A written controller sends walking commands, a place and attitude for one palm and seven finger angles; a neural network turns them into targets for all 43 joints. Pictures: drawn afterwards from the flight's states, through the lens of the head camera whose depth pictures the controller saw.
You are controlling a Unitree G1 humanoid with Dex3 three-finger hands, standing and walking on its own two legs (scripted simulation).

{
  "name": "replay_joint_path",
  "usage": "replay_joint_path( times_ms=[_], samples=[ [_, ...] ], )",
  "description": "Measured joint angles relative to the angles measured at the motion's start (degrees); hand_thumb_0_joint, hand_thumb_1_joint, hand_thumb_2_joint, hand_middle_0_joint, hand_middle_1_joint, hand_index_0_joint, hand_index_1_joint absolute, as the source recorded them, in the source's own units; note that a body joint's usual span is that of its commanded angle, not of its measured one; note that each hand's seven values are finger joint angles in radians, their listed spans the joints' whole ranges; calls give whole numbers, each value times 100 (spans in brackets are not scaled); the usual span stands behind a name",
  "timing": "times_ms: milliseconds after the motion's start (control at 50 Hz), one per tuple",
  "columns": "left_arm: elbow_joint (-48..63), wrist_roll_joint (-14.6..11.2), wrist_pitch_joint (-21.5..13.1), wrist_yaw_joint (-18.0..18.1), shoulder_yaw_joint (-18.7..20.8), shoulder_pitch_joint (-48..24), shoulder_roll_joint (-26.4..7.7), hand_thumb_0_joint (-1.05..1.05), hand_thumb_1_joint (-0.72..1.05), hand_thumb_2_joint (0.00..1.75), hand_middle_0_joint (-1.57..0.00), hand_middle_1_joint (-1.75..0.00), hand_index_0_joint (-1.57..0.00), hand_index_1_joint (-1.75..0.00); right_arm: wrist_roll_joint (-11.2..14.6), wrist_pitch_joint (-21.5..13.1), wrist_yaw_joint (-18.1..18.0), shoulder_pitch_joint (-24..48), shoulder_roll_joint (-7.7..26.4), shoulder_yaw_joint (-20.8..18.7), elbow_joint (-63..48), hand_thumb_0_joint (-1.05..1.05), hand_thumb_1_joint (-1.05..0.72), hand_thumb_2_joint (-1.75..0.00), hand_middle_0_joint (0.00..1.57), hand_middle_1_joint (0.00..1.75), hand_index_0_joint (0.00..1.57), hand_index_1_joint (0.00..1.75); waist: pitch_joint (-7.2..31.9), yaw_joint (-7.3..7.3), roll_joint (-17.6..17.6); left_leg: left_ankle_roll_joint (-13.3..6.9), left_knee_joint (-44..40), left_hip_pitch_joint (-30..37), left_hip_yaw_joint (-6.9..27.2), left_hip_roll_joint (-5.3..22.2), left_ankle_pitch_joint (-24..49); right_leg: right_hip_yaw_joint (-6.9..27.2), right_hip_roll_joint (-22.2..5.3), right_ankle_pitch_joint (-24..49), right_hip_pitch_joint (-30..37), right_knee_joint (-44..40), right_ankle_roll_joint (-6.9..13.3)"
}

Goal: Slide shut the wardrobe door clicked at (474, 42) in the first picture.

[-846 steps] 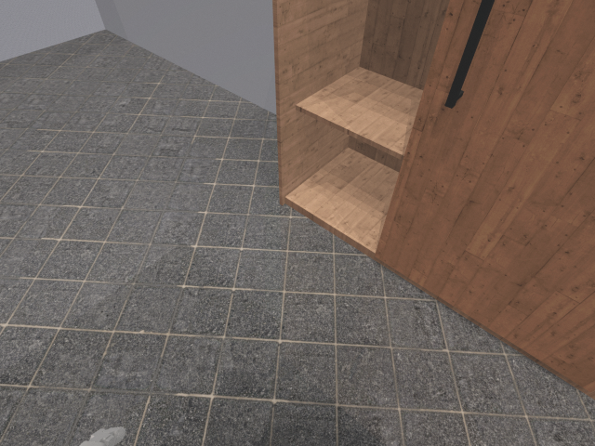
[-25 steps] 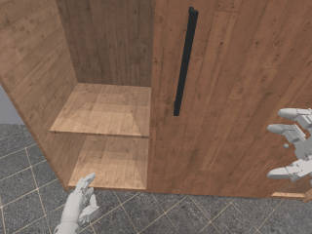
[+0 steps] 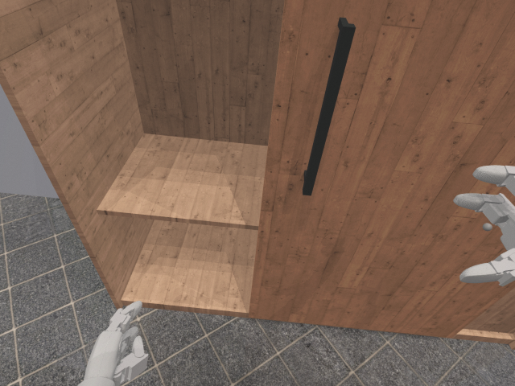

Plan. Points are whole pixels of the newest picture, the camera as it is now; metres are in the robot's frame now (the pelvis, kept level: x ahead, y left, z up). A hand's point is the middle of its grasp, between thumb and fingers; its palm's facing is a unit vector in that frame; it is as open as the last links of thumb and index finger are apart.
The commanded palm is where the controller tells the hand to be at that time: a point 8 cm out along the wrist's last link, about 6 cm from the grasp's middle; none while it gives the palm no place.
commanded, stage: raise the hand with hooked fingers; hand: right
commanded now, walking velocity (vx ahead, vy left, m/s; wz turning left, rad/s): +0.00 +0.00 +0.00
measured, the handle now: (322, 119) +0.52 -0.10 +0.19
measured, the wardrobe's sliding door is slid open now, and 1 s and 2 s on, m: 0.51 0.51 0.51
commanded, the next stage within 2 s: move the hooked fingers beside the handle in 0.22 s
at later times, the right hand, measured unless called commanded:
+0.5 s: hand (481, 207) +0.30 -0.27 +0.21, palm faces +0.14 +0.99 -0.05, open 14.0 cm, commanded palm +0.26 -0.30 +0.21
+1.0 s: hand (417, 182) +0.35 -0.21 +0.20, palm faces +0.06 +1.00 -0.02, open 14.0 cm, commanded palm +0.33 -0.26 +0.20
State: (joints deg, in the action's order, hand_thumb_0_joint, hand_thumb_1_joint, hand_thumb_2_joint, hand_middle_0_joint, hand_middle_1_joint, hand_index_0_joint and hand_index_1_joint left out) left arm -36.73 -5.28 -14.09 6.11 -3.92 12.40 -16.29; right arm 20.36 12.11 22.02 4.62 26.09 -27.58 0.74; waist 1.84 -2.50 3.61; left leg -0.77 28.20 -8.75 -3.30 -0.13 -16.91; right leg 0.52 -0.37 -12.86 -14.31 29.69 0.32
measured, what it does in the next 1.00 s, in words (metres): stands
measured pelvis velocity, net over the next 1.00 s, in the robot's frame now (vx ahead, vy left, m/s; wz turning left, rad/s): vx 0.01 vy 0.00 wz -0.01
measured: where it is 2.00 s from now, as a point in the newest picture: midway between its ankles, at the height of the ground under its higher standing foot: outside the picture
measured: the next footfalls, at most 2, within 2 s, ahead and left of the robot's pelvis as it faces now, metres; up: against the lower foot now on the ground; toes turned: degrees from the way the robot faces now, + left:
none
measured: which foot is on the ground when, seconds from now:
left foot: down 0.00-1.00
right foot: down 0.00-1.00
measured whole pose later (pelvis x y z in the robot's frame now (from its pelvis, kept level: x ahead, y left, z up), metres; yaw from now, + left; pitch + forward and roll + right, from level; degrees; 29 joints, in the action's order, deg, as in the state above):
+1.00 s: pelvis +0.01 +0.00 +0.00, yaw +0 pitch -2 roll +0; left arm -38.0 -4.8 -11.0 6.0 -3.8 10.3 -15.2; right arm 16.3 12.8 13.0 18.3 19.5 -17.7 7.5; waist 1.2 -2.2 3.6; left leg -1.0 28.4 -8.7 -3.5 0.2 -18.0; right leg 0.8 0.0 -13.3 -14.0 28.9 0.1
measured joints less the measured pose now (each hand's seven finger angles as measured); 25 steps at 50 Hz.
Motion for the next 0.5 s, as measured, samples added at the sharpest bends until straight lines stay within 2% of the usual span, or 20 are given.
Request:
replay_joint_path(
  times_ms=[80, 140, 240, 340, 400, 500],
  samples=[
    [-78, 19, -65, 28, 6, 26, 70, 1, 90, 90, -20, -30, -20, -30, 32, -238, -147, 120, -9, -171, -43, -2, 51, -30, 31, 120, 31, 120, 34, -30, -69, -30, -10, 93, -17, -31, -39, 21, -29, -47, 79, 14, -35],
    [-77, -18, -61, 48, -1, 6, 64, 1, 90, 90, -20, -30, -20, -30, -7, -102, -168, 366, 113, -208, 284, -2, 51, -30, 31, 120, 31, 120, 31, -55, -27, -42, -23, 121, -55, -42, -46, 60, -34, -55, 80, 28, -50],
    [17, -64, -9, 56, -7, -83, 4, 1, 90, 90, -20, -30, -20, -30, -97, 243, -48, 405, 194, 24, 515, -1, 51, -30, 30, 120, 31, 120, -20, -54, 106, -36, -11, 41, -82, -22, -39, 86, -12, -27, -1, 23, -40],
    [17, -6, -19, 40, -34, -129, 76, 1, 90, 90, -20, -30, -20, -30, 10, 8, 39, 117, 46, 11, 129, -2, 51, -30, 30, 120, 31, 120, 25, -48, 72, -39, 4, 16, -40, -22, -68, 44, -16, -46, 10, -8, -44],
    [-30, -6, -58, 43, -39, -105, 123, 1, 90, 90, -20, -30, -20, -30, 51, -155, -15, 248, -7, -47, 169, -2, 51, -30, 31, 120, 31, 120, 67, -83, 26, -49, 11, 66, -51, -29, -105, 57, -22, -88, 47, 14, -58],
    [-53, -42, -34, 53, -44, -136, 90, 1, 90, 90, -20, -30, -20, -30, -80, 39, -158, 705, -21, 130, 616, -1, 51, -30, 30, 120, 31, 120, 33, -105, 52, -49, 21, 76, -114, -11, -129, 119, 3, -100, 21, 49, -58]
  ],
)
